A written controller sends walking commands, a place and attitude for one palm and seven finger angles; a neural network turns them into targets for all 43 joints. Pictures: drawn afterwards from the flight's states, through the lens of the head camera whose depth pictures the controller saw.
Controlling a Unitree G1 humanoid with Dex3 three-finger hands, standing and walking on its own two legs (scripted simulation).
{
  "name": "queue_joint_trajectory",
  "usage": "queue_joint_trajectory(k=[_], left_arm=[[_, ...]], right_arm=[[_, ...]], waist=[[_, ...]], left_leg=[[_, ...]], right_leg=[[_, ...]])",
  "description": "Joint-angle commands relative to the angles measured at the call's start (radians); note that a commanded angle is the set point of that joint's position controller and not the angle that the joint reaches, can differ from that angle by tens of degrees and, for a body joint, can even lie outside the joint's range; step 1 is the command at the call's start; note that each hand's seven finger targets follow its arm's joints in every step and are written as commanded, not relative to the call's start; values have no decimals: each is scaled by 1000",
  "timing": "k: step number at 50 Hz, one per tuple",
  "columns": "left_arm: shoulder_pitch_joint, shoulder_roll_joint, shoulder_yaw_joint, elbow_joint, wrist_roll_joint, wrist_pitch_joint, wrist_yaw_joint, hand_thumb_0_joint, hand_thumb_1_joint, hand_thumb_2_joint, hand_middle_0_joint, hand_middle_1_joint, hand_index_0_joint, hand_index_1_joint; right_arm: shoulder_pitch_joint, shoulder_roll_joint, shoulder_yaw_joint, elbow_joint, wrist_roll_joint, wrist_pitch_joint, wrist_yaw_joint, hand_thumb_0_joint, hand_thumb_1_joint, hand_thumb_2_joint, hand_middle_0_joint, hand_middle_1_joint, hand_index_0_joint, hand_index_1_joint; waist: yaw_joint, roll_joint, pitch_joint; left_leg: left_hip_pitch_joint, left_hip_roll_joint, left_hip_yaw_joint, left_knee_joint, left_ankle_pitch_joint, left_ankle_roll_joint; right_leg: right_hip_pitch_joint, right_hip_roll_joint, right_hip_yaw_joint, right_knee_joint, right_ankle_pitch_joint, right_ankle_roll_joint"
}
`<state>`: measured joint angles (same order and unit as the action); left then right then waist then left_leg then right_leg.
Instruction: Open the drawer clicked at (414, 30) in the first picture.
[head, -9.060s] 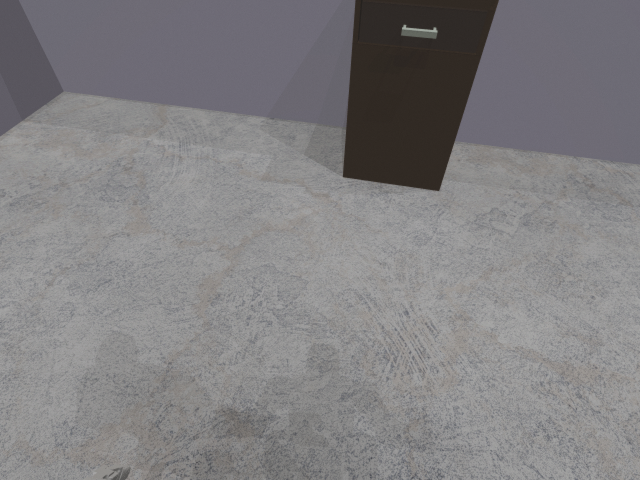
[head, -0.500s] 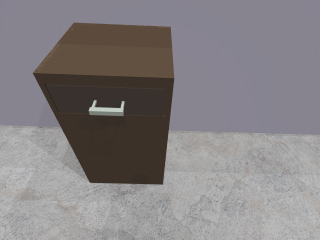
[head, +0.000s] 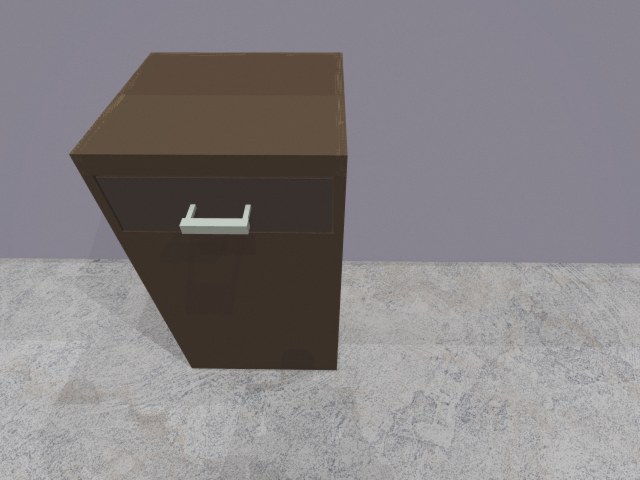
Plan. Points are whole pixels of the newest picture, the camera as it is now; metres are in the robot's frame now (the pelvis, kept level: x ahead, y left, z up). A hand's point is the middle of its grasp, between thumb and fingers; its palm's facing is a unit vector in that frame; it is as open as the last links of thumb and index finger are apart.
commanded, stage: look again from close up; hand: left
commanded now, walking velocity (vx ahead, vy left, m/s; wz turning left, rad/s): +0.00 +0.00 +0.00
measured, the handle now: (217, 218) +0.57 +0.23 -0.03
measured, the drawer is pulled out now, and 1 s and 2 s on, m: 0.00 0.00 0.00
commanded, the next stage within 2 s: raise the hand with hooked fingers in 0.28 s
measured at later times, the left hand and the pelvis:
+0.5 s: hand out of the picture +0.10 +0.18 -0.12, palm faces -0.10 -0.87 -0.48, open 7.4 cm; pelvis +0.02 -0.02 +0.00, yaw -1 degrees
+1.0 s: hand (180, 418) +0.21 +0.20 -0.04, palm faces +0.09 -0.06 -0.99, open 9.8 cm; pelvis +0.00 -0.06 -0.05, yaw +0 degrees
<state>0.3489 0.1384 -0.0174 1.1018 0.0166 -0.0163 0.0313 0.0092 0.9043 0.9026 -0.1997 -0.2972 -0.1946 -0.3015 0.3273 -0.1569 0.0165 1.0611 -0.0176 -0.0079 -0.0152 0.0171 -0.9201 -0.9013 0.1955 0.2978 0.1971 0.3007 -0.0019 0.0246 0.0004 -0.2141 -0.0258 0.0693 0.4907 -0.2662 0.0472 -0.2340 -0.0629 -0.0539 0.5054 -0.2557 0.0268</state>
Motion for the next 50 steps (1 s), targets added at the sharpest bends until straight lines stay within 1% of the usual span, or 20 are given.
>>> queue_joint_trajectory(k=[1, 18, 19, 20, 21, 22, 23, 24, 25, 26, 28, 30, 31, 33, 36, 38, 42, 44, 48, 50], left_arm=[[40, 89, 12, -28, -5, -16, 6, 0, 900, 900, -200, -300, -200, -300], [14, 91, 21, -12, -7, -14, 5, 0, 900, 900, -200, -300, -200, -300], [80, 140, 24, 19, 5, -29, 46, 0, 900, 900, -200, -300, -200, -300], [-720, 447, 21, -1458, 160, -206, 54, 0, 877, 890, -202, -315, -202, -315], [-264, 414, 62, -1213, 185, -133, 138, 0, 853, 880, -203, -330, -203, -330], [-14, 192, -39, -1120, 172, 23, 192, 0, 830, 870, -205, -345, -205, -345], [22, 75, -121, -1086, 234, 54, 196, 0, 807, 860, -207, -360, -207, -360], [-85, 171, -89, -1166, 321, 48, 228, 0, 783, 850, -208, -375, -208, -375], [-40, 220, -57, -1147, 439, 44, 262, 0, 760, 840, -210, -390, -210, -390], [42, 191, -78, -1099, 543, 50, 290, 0, 737, 830, -212, -405, -212, -405], [241, 163, -87, -1083, 735, 53, 340, 0, 690, 810, -215, -435, -215, -435], [401, 120, -106, -1015, 875, 46, 371, 0, 643, 790, -218, -465, -218, -465], [406, 135, -88, -1029, 926, 27, 379, 0, 620, 780, -220, -480, -220, -480], [393, 199, -34, -1127, 999, -19, 403, 0, 573, 760, -223, -510, -223, -510], [271, 296, 59, -1218, 1091, -54, 470, 0, 503, 730, -228, -555, -228, -555], [95, 334, 90, -1311, 1142, -60, 530, 0, 457, 710, -232, -585, -232, -585], [-177, 384, 110, -1436, 1125, -57, 584, 0, 363, 670, -238, -645, -238, -645], [-156, 367, 86, -1400, 1088, -40, 568, 0, 317, 650, -242, -675, -242, -675], [-150, 329, 13, -1348, 1030, 46, 470, 0, 223, 610, -248, -735, -248, -735], [-99, 348, 20, -1322, 1008, 87, 404, 0, 177, 590, -252, -765, -252, -765]], right_arm=[[47, -88, -9, -18, 6, -28, -6, 0, -900, -900, 200, 300, 200, 300], [29, -75, -4, 40, 5, -25, -14, 0, -900, -900, 200, 300, 200, 300], [-78, -112, -19, -30, 16, -31, -6, 0, -900, -900, 200, 300, 200, 300], [-63, -271, -26, -361, 61, -171, -58, 0, -900, -900, 200, 300, 200, 300], [-145, -211, -34, -330, 48, -259, -97, 0, -900, -900, 200, 300, 200, 300], [-156, -160, -53, -320, 76, -286, -95, 0, -900, -900, 200, 300, 200, 300], [-146, -155, -46, -316, 72, -298, -91, 0, -900, -900, 200, 300, 200, 300], [-195, -204, -55, -376, 52, -303, -79, 0, -900, -900, 200, 300, 200, 300], [-186, -224, -60, -393, 21, -286, -72, 0, -900, -900, 200, 300, 200, 300], [-188, -216, -66, -437, 0, -266, -60, 0, -900, -900, 200, 300, 200, 300], [-226, -209, -89, -539, -24, -212, -21, 0, -900, -900, 200, 300, 200, 300], [-279, -209, -100, -597, -43, -128, 20, 0, -900, -900, 200, 300, 200, 300], [-300, -207, -101, -618, -45, -85, 39, 0, -900, -900, 200, 300, 200, 300], [-345, -196, -91, -667, -39, -32, 69, 0, -900, -900, 200, 300, 200, 300], [-345, -178, -85, -706, -48, 9, 81, 0, -900, -900, 200, 300, 200, 300], [-333, -172, -92, -712, -66, 28, 82, 0, -900, -900, 200, 300, 200, 300], [-327, -168, -95, -698, -71, 38, 55, 0, -900, -900, 200, 300, 200, 300], [-327, -171, -89, -696, -66, 31, 44, 0, -900, -900, 200, 300, 200, 300], [-349, -165, -67, -687, -51, 40, 23, 0, -900, -900, 200, 300, 200, 300], [-351, -161, -56, -681, -40, 45, 8, 0, -900, -900, 200, 300, 200, 300]], waist=[[-1, -46, 82], [5, -20, 67], [45, -167, 97], [-55, 158, -407], [34, 305, -375], [7, 230, -218], [-7, 135, -107], [-25, 85, 0], [-28, -6, -52], [-14, -78, -66], [58, -111, -139], [96, -218, -62], [109, -248, -69], [146, -209, -138], [145, -144, -228], [123, -74, -283], [49, 8, -378], [28, 20, -370], [19, -29, -311], [48, -79, -304]], left_leg=[[-55, 115, -120, -147, 59, 4], [-3, 122, -100, -145, 154, -11], [-77, 135, -72, 72, 209, -44], [216, 32, -47, -83, 328, 4], [257, 64, -51, -64, 470, -13], [110, 68, -69, -94, 370, -51], [38, 66, -62, -68, 312, -36], [-49, 45, -98, -38, 176, -33], [-89, 40, -100, 0, 122, -24], [-134, 27, -92, 41, 95, -25], [-175, 6, -63, 88, 91, -40], [-278, 1, -50, 123, 62, -42], [-312, 0, -43, 142, 69, -40], [-345, -10, -32, 170, 102, -40], [-339, -26, -27, 243, 102, -35], [-303, -31, -46, 300, 94, -34], [-242, -31, -69, 405, 50, -19], [-239, -31, -61, 412, 37, -13], [-279, -25, -49, 343, 50, -6], [-291, -23, -41, 285, 72, -6]], right_leg=[[9, -47, 76, -99, 59, -59], [55, -50, 74, -125, 145, -59], [41, -106, 137, -115, 587, -40], [110, 23, 165, -13, 428, -72], [35, 42, 76, 36, 173, -91], [-63, 60, 24, 62, 11, -75], [-100, 63, -6, 48, 38, -62], [-165, 70, 14, 35, 31, -70], [-209, 74, 7, 50, -5, -74], [-250, 80, 2, 63, -56, -76], [-245, 94, 34, 82, -135, -90], [-277, 98, 71, 94, -112, -102], [-270, 95, 95, 113, -55, -106], [-224, 83, 130, 168, 51, -111], [-274, 80, 181, 220, 69, -107], [-380, 79, 228, 241, -10, -110], [-470, 64, 242, 261, -37, -98], [-457, 62, 220, 247, -19, -88], [-305, 65, 162, 204, 88, -68], [-181, 61, 156, 172, 174, -57]])
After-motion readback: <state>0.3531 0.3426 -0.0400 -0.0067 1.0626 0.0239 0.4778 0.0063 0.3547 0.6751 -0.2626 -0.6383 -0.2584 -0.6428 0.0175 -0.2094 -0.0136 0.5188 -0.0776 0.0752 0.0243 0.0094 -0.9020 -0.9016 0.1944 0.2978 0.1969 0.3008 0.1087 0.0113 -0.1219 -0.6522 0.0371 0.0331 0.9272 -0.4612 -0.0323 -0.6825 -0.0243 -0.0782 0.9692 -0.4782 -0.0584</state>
